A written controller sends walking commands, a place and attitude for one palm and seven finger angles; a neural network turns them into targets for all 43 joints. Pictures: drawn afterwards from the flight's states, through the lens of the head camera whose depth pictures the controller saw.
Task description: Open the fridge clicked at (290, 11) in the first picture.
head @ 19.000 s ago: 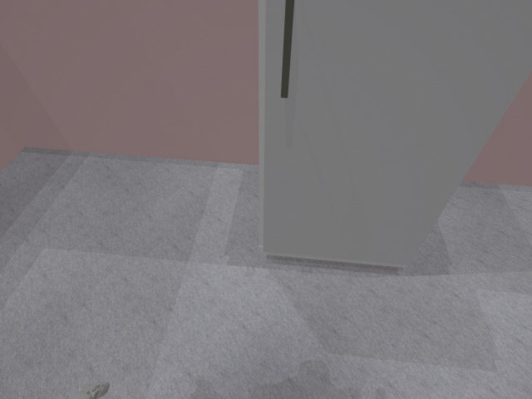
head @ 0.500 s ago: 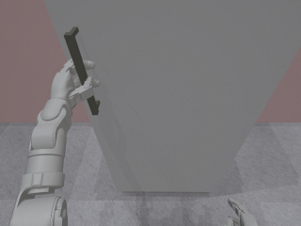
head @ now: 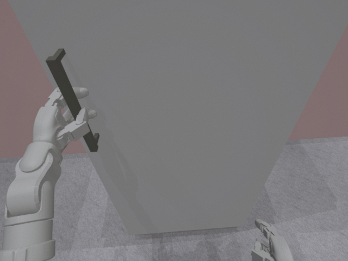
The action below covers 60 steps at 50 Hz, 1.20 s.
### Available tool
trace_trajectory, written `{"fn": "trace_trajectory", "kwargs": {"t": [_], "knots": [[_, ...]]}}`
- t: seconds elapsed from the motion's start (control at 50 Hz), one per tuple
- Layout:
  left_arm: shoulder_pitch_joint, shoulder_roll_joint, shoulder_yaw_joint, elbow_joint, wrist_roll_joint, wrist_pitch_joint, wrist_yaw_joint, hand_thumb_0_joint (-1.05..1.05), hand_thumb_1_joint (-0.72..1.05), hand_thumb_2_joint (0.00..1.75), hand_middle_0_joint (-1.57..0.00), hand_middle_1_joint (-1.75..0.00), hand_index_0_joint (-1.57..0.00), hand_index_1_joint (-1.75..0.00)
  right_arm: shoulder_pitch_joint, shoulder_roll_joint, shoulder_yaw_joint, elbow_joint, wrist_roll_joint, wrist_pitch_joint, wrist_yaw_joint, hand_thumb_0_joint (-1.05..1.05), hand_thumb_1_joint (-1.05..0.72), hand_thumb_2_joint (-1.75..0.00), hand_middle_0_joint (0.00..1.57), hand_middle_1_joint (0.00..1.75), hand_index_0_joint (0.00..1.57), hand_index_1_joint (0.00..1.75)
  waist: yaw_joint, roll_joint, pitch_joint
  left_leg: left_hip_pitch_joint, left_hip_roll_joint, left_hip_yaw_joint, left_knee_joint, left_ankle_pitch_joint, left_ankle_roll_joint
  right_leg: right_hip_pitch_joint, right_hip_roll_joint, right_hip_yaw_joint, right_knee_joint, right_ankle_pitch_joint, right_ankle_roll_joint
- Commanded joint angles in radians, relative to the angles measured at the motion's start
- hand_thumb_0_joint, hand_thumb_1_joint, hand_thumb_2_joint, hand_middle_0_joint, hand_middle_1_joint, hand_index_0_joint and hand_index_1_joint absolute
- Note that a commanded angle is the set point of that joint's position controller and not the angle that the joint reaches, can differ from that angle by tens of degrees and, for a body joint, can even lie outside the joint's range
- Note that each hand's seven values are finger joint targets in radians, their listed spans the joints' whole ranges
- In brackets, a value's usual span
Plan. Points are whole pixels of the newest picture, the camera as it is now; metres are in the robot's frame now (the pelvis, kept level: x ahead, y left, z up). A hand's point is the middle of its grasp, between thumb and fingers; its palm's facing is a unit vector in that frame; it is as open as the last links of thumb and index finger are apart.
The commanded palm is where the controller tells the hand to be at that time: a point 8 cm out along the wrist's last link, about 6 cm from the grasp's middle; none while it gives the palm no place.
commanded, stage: pull the door a little, standing still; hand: left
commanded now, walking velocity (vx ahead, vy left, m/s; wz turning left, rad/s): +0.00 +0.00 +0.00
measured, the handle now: (79, 107) +0.39 +0.23 +0.19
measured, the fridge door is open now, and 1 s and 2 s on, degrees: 0 9 48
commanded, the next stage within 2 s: walk backward, drawing the door open in 0.10 s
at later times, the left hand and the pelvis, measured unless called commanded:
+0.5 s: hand (78, 140) +0.30 +0.20 +0.18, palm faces +0.22 -0.92 -0.32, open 6.5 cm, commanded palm +0.25 +0.25 +0.19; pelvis +0.07 +0.02 -0.01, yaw +0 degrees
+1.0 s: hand (85, 149) +0.28 +0.18 +0.18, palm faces +0.66 -0.66 -0.36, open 6.6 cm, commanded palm +0.23 +0.20 +0.19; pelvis +0.11 -0.13 -0.02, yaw +14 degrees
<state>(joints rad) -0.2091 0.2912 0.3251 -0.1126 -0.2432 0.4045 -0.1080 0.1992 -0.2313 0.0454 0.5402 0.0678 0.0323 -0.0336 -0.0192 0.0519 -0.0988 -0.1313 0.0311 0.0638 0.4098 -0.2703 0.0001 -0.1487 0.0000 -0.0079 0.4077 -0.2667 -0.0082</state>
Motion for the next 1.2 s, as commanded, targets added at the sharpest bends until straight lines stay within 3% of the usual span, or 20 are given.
{"fn": "trace_trajectory", "kwargs": {"t": [0.0,0.18,0.2,0.24,0.28,0.32,0.36,0.4,0.48,0.64,0.74,0.8,0.88,0.92,1.02,1.06,1.08,1.1,1.14,1.18], "knots": [[0.081,0.179,0.066,-0.502,-0.035,-0.074,-0.046,0.00,0.90,0.90,-0.45,-1.40,-0.45,-1.40,-0.179,-0.096,-0.036,-0.200,0.001,-0.068,0.009,0.00,-0.90,-0.90,0.20,0.30,0.20,0.30,0.116,0.018,-0.287,0.087,-0.017,-0.038,0.044,0.725,0.025,0.177,0.001,-0.062,0.059,0.716,-0.009],[0.680,0.138,0.127,-0.909,-0.097,-0.072,-0.037,0.00,0.90,0.90,-0.45,-1.40,-0.45,-1.40,-0.181,-0.088,-0.038,-0.213,-0.009,-0.121,0.038,0.00,-0.90,-0.90,0.20,0.30,0.20,0.30,0.124,-0.004,-0.190,0.015,-0.015,-0.064,0.089,0.781,0.008,0.150,-0.007,-0.097,0.085,0.822,0.008],[0.076,0.491,0.281,-0.826,0.119,-0.258,0.125,0.00,0.90,0.90,-0.45,-1.40,-0.45,-1.40,-0.111,-0.180,-0.052,-0.172,-0.040,-0.097,0.005,0.00,-0.90,-0.90,0.20,0.30,0.20,0.30,0.008,-0.009,-0.071,-0.092,-0.019,-0.069,0.186,0.704,0.022,0.139,-0.037,-0.004,0.053,0.890,-0.001],[0.515,0.183,0.117,-0.596,0.126,-0.355,0.181,0.00,0.90,0.90,-0.45,-1.40,-0.45,-1.40,-0.084,-0.126,-0.063,-0.172,-0.057,-0.113,-0.001,0.00,-0.90,-0.90,0.20,0.30,0.20,0.30,0.047,-0.210,-0.053,-0.370,-0.066,-0.087,0.339,0.302,0.001,0.303,-0.139,-0.019,0.094,1.046,-0.067],[0.574,0.200,0.088,-0.661,0.145,-0.431,0.193,0.00,0.90,0.90,-0.45,-1.40,-0.45,-1.40,-0.120,-0.108,-0.062,-0.190,-0.048,-0.126,-0.028,0.00,-0.90,-0.90,0.20,0.30,0.20,0.30,0.084,-0.187,0.005,-0.539,-0.088,-0.109,0.399,-0.040,0.015,0.355,-0.228,0.016,0.117,1.051,-0.091],[0.546,0.186,0.071,-0.699,0.147,-0.484,0.205,0.00,0.90,0.90,-0.45,-1.40,-0.45,-1.40,-0.096,-0.092,-0.053,-0.174,-0.061,-0.128,-0.039,0.00,-0.90,-0.90,0.20,0.30,0.20,0.30,0.070,-0.132,0.025,-0.548,-0.054,-0.103,0.272,-0.002,0.008,0.346,-0.230,-0.006,0.196,1.030,-0.090],[0.525,0.148,0.025,-0.744,0.139,-0.504,0.209,0.00,0.90,0.90,-0.45,-1.40,-0.45,-1.40,-0.045,-0.106,-0.061,-0.151,-0.069,-0.104,-0.047,0.00,-0.90,-0.90,0.20,0.30,0.20,0.30,-0.012,0.030,-0.090,-0.069,-0.031,-0.097,-0.093,0.659,0.021,0.058,-0.060,-0.145,0.442,0.808,0.019],[0.427,0.135,-0.028,-0.839,0.167,-0.536,0.213,0.00,0.90,0.90,-0.45,-1.40,-0.45,-1.40,-0.039,-0.143,-0.108,-0.150,-0.100,-0.088,-0.001,0.00,-0.90,-0.90,0.20,0.30,0.20,0.30,-0.020,0.353,-0.185,0.465,0.213,-0.412,0.064,1.702,0.087,-0.458,0.104,-0.058,0.833,-0.322,0.019],[0.519,0.112,-0.015,-0.794,0.184,-0.545,0.214,0.00,0.90,0.90,-0.45,-1.40,-0.45,-1.40,-0.059,-0.097,-0.112,-0.143,-0.085,-0.105,0.019,0.00,-0.90,-0.90,0.20,0.30,0.20,0.30,0.005,0.068,-0.114,0.612,0.172,-0.369,0.132,1.406,0.050,-0.732,0.096,-0.081,0.668,-0.277,0.018],[0.414,0.164,0.014,-0.746,0.173,-0.535,0.225,0.00,0.90,0.90,-0.45,-1.40,-0.45,-1.40,-0.120,-0.026,-0.062,-0.117,-0.074,-0.185,-0.041,0.00,-0.90,-0.90,0.20,0.30,0.20,0.30,0.022,0.161,-0.040,0.034,0.201,-0.301,0.012,0.942,0.065,-0.178,0.018,0.028,0.356,0.115,-0.004],[0.370,0.201,0.081,-0.701,0.179,-0.540,0.233,0.00,0.90,0.90,-0.45,-1.40,-0.45,-1.40,-0.149,-0.047,-0.054,-0.095,-0.087,-0.199,-0.051,0.00,-0.90,-0.90,0.20,0.30,0.20,0.30,0.049,-0.002,0.035,-0.186,0.168,-0.334,0.163,0.633,0.065,0.119,-0.001,0.027,0.113,0.258,-0.007],[0.408,0.284,0.177,-0.658,0.195,-0.564,0.242,0.00,0.90,0.90,-0.45,-1.40,-0.45,-1.40,-0.096,-0.039,-0.080,-0.129,-0.074,-0.178,-0.049,0.00,-0.90,-0.90,0.20,0.30,0.20,0.30,0.040,-0.343,-0.109,-0.245,-0.126,-0.193,0.776,-0.311,-0.005,0.121,-0.338,0.341,-0.013,0.848,-0.119],[0.368,0.288,0.195,-0.636,0.205,-0.609,0.257,0.00,0.90,0.90,-0.45,-1.40,-0.45,-1.40,-0.131,-0.049,-0.071,-0.083,-0.081,-0.122,-0.042,0.00,-0.90,-0.90,0.20,0.30,0.20,0.30,0.033,-0.047,-0.147,-0.238,-0.072,-0.174,0.832,-0.206,-0.009,-0.017,-0.275,0.281,-0.157,0.178,0.075],[0.347,0.291,0.209,-0.610,0.202,-0.614,0.270,0.00,0.90,0.90,-0.45,-1.40,-0.45,-1.40,-0.090,-0.047,-0.074,-0.073,-0.075,-0.102,-0.050,0.00,-0.90,-0.90,0.20,0.30,0.20,0.30,0.017,-0.086,-0.185,-0.168,-0.104,-0.085,0.759,-0.184,-0.013,-0.026,-0.196,0.159,-0.222,0.119,0.179],[0.393,0.300,0.210,-0.580,0.187,-0.612,0.301,0.00,0.90,0.90,-0.45,-1.40,-0.45,-1.40,-0.092,-0.081,-0.095,-0.067,-0.049,-0.097,-0.055,0.00,-0.90,-0.90,0.20,0.30,0.20,0.30,-0.002,-0.177,-0.084,0.009,-0.136,0.122,0.200,-0.277,0.006,-0.044,-0.104,-0.004,-0.314,0.281,0.205],[0.456,0.289,0.210,-0.547,0.170,-0.634,0.312,0.00,0.90,0.90,-0.45,-1.40,-0.45,-1.40,-0.076,-0.105,-0.086,-0.076,-0.054,-0.107,-0.040,0.00,-0.90,-0.90,0.20,0.30,0.20,0.30,-0.039,0.287,-0.032,-0.097,0.065,-0.057,-0.229,-0.084,0.110,-0.005,0.027,-0.067,0.286,0.251,0.256],[0.473,0.344,0.262,-0.548,0.174,-0.658,0.333,0.00,0.90,0.90,-0.45,-1.40,-0.45,-1.40,-0.142,-0.097,-0.085,-0.129,-0.093,-0.131,-0.036,0.00,-0.90,-0.90,0.20,0.30,0.20,0.30,-0.009,0.630,-0.004,-0.330,0.395,-0.458,-0.234,0.075,0.230,-0.091,0.023,0.113,0.866,-0.203,0.127],[0.482,0.337,0.272,-0.520,0.202,-0.660,0.329,0.00,0.90,0.90,-0.45,-1.40,-0.45,-1.40,-0.152,-0.037,-0.074,-0.116,-0.109,-0.155,-0.041,0.00,-0.90,-0.90,0.20,0.30,0.20,0.30,0.037,0.338,0.040,-0.460,0.474,-0.512,-0.150,0.258,0.260,-0.137,-0.025,0.293,1.076,-0.280,-0.001],[0.313,0.371,0.296,-0.582,0.181,-0.647,0.300,0.00,0.90,0.90,-0.45,-1.40,-0.45,-1.40,-0.121,-0.103,-0.144,-0.062,-0.071,-0.141,-0.031,0.00,-0.90,-0.90,0.20,0.30,0.20,0.30,0.038,0.086,0.045,-0.269,0.325,-0.305,-0.044,0.422,0.197,-0.256,0.034,0.179,0.895,-0.205,0.017],[0.264,0.390,0.324,-0.557,0.183,-0.648,0.307,0.00,0.90,0.90,-0.45,-1.40,-0.45,-1.40,-0.100,-0.141,-0.143,-0.038,-0.070,-0.187,-0.050,0.00,-0.90,-0.90,0.20,0.30,0.20,0.30,0.042,0.075,0.097,-0.176,0.259,-0.278,0.003,0.441,0.178,-0.322,0.007,0.068,0.619,-0.220,0.059]]}}
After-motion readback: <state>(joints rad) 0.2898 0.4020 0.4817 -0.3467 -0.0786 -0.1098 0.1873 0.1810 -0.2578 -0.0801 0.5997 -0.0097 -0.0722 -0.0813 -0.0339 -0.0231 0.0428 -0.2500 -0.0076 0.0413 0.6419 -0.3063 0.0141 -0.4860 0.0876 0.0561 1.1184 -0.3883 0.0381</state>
